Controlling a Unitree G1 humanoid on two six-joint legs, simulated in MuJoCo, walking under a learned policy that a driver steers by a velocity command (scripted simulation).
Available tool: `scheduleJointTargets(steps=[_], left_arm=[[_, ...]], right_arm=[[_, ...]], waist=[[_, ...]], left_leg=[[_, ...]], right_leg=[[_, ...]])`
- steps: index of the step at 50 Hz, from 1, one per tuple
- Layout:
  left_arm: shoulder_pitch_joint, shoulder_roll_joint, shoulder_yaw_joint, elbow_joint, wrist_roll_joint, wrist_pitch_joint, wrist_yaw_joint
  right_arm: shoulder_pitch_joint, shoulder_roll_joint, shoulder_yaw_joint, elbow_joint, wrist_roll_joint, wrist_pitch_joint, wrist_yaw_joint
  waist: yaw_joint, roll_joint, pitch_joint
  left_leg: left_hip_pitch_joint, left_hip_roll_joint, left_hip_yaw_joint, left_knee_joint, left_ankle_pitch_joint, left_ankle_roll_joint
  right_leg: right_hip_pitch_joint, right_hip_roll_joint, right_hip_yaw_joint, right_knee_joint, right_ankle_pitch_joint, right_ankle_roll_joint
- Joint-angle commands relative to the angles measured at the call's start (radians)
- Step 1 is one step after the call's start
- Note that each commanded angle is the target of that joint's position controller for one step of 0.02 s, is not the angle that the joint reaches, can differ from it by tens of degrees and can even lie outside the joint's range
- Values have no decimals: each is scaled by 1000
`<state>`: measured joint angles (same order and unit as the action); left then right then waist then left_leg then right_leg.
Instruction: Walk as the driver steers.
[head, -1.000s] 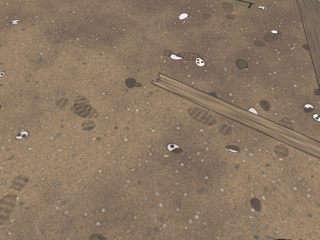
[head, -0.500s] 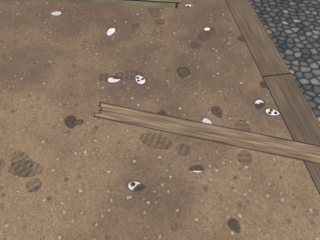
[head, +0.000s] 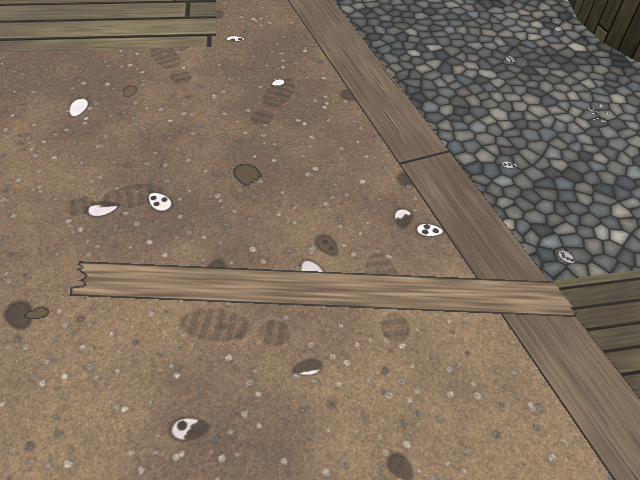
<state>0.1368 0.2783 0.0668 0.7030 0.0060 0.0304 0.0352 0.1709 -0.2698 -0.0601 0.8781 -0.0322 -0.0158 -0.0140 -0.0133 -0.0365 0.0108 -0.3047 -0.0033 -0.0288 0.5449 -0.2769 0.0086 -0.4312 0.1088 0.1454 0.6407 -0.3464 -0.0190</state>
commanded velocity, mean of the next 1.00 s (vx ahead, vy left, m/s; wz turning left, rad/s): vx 0.00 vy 0.00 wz -0.05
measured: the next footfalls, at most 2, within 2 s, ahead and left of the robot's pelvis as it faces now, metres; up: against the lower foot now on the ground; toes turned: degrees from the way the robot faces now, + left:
right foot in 0.24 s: +0.02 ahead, -0.14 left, +0.00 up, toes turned +2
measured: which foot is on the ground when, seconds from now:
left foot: down 0.00-1.00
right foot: up 0.00-0.22, down 0.24-1.00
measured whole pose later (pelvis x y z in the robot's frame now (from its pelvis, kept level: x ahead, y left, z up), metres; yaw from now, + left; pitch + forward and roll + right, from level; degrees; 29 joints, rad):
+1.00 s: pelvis -0.01 -0.02 +0.00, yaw -1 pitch -2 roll +0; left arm 0.21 0.22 0.02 1.01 0.00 0.00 0.03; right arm 0.21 -0.23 -0.03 1.08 0.00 0.00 -0.04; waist -0.01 0.00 0.04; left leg -0.22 0.03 -0.03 0.51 -0.26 -0.04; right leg -0.19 0.01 0.05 0.52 -0.29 0.00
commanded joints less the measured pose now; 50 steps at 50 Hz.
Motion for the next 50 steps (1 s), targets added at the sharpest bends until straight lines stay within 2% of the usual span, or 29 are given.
scheduleJointTargets(steps=[1,2,3,5,7,8,9,10,11,12,13,14,15,16,18,26,38,50], left_arm=[[8,178,56,-65,-8,-23,0],[36,152,55,-37,-8,-15,3],[47,129,50,-28,-2,-7,5],[57,63,29,-14,-6,-2,1],[6,19,7,-19,-9,-8,-3],[-10,23,7,-19,-14,-10,-4],[2,37,11,-9,-20,-9,-4],[30,45,14,9,-21,-9,-5],[35,67,18,18,-16,-7,-5],[41,107,24,15,-7,-4,0],[52,174,37,18,-1,0,7],[46,135,31,37,1,1,-4],[34,91,21,33,4,-4,-15],[32,76,15,44,11,-10,-18],[26,82,13,57,9,-25,-20],[48,73,-2,119,4,-45,-11],[67,56,-16,210,0,-45,-7],[96,46,-27,285,-4,-41,-2]], right_arm=[[-71,-163,-30,-89,-10,-25,-8],[-84,-164,-30,-90,8,-26,-11],[-89,-145,-24,-87,25,-27,-13],[-76,-111,-12,-70,30,-18,-12],[-45,-109,-12,-52,26,-6,-11],[-18,-122,-14,-41,25,-1,-11],[-11,-134,-15,-36,30,3,-10],[-13,-135,-13,-32,40,4,-8],[15,-131,-11,-22,45,-1,-6],[32,-120,-4,-18,37,-12,0],[60,-114,-2,-22,16,-29,14],[51,-88,3,-11,17,-35,17],[-4,-106,2,-8,17,-33,16],[-29,-97,3,-8,20,-26,12],[-27,-94,3,0,22,-8,1],[-15,-90,0,57,24,8,-14],[20,-86,3,133,28,8,-24],[68,-65,13,175,29,9,-30]], waist=[[20,219,-50],[32,179,-52],[33,175,-43],[36,173,-47],[0,209,-64],[-16,224,-71],[-11,227,-74],[8,219,-69],[5,201,-63],[-3,153,-86],[-43,29,-111],[-38,-49,-126],[-8,-19,-87],[-5,-14,-67],[-12,-30,-21],[-11,2,12],[-4,28,12],[1,33,27]], left_leg=[[61,344,-366,-261,307,255],[86,297,-302,-240,316,219],[110,281,-271,-223,356,201],[124,220,-178,-201,427,178],[149,185,-130,-173,465,163],[162,189,-137,-162,483,169],[169,190,-143,-148,484,169],[160,182,-140,-135,469,157],[138,174,-145,-136,432,130],[86,165,-142,-132,359,84],[28,105,-80,-101,270,42],[78,53,-11,-110,147,-1],[92,41,5,-88,119,-26],[97,41,10,-80,124,-30],[99,43,7,-74,148,-25],[115,41,6,-84,135,-33],[112,39,11,-98,136,-36],[100,34,16,-104,130,-30]], right_leg=[[-67,-27,10,327,-194,37],[-77,-33,8,376,-165,55],[-93,-49,15,396,-133,71],[-40,-73,-38,297,-101,94],[54,-97,-100,104,-85,100],[93,-94,-117,26,-73,100],[138,-90,-131,-74,-11,95],[202,-85,-145,-219,113,80],[266,-94,-126,-302,214,59],[359,-150,-61,-291,340,33],[422,-217,-10,-193,535,-10],[345,-204,-22,-178,405,-44],[293,-186,-21,-200,314,-43],[259,-182,-22,-215,267,-32],[211,-171,-28,-223,252,-16],[178,-157,-35,-232,188,-9],[196,-134,-63,-232,181,-8],[192,-119,-85,-230,179,1]])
